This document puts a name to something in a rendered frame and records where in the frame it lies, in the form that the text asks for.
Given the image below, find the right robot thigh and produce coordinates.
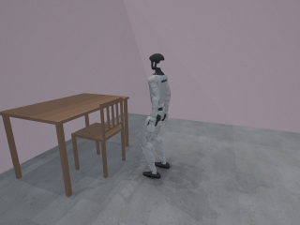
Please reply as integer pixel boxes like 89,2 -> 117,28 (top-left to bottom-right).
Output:
153,113 -> 167,145

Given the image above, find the left robot upper arm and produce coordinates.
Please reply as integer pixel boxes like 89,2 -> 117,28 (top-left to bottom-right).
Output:
147,75 -> 160,103

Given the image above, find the chair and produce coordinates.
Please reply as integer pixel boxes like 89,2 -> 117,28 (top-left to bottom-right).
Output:
71,97 -> 126,178

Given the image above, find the robot left forearm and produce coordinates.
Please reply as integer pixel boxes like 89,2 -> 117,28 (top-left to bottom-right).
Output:
149,97 -> 159,125

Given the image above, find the left robot shin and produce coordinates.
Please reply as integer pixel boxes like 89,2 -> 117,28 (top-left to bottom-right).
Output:
142,145 -> 157,174

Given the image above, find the robot left hand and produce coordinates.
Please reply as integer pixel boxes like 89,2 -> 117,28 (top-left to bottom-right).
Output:
145,124 -> 156,141

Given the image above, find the table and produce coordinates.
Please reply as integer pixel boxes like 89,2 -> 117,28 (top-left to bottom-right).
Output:
0,93 -> 129,197

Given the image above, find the robot right hand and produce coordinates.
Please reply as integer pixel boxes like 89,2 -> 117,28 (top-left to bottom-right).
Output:
161,112 -> 169,126

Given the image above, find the right robot upper arm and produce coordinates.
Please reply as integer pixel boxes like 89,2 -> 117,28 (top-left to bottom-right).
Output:
165,73 -> 171,98

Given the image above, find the robot right forearm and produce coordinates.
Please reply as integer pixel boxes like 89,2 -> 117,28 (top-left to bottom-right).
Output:
163,95 -> 171,113

